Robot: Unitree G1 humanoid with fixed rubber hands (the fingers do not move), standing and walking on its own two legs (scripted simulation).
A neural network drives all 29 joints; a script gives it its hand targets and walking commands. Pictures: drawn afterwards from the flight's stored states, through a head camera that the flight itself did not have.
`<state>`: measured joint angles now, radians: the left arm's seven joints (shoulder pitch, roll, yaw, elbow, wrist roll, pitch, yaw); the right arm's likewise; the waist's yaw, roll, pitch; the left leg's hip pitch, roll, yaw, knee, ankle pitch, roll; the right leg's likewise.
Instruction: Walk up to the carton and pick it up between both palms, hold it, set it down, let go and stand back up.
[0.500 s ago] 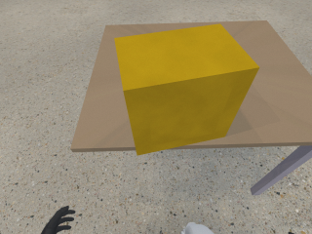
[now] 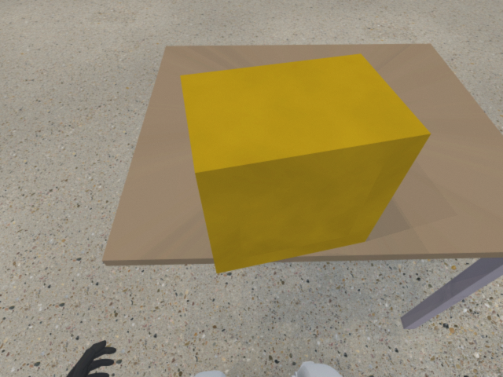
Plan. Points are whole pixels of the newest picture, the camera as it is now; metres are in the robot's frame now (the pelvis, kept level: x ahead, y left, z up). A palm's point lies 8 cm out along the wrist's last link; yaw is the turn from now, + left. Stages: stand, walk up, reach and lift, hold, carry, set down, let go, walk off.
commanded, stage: walk up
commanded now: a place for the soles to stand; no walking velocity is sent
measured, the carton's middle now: (284, 169) +0.42 -0.02 +0.09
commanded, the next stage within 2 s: stand in 0.44 s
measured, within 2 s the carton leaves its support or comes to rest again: neither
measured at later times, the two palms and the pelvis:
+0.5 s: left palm out of the picture +0.12 +0.30 -0.09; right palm out of the picture +0.09 -0.32 -0.08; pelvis +0.00 +0.00 +0.00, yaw +0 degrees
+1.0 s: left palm (98, 338) +0.19 +0.27 -0.05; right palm out of the picture +0.13 -0.33 -0.07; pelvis +0.01 -0.01 +0.01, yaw +0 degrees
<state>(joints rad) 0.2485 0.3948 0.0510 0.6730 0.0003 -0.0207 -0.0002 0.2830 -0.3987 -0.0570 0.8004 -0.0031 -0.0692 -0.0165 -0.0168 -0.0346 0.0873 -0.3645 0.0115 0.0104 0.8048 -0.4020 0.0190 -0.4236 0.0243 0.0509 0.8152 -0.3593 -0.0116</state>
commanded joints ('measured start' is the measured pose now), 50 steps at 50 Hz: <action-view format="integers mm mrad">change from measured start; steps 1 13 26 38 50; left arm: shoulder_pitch -29 -63 -126 -324 -128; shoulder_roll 181 182 197 39 49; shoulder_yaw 43 32 24 17 87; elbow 3 51 61 -297 -338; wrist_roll -8 22 18 39 3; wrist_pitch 1 -30 -24 336 252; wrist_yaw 15 -1 -2 60 60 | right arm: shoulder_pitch -94 -137 -130 -248 -102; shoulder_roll -303 -199 -206 -204 -155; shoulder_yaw -59 -33 -29 -209 -129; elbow -50 -54 -16 118 -130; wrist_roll -32 -19 -22 -101 25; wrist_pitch -24 -5 -5 -225 -243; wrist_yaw -23 -3 -3 93 97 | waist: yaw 43 42 18 -27 44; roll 157 55 48 121 -53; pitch -59 -110 -149 -119 -151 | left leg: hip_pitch -43 -9 55 -182 198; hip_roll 355 114 82 98 -4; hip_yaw -448 -183 -157 17 35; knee -335 -242 -265 -268 -337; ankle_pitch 292 78 71 -133 283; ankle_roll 268 76 62 1 -23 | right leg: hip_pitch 41 110 87 215 273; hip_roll -30 -95 -106 27 -5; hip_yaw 12 155 143 -149 -76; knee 45 -217 -210 -46 -348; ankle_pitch -145 121 117 137 366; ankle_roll -25 -75 -74 -38 -7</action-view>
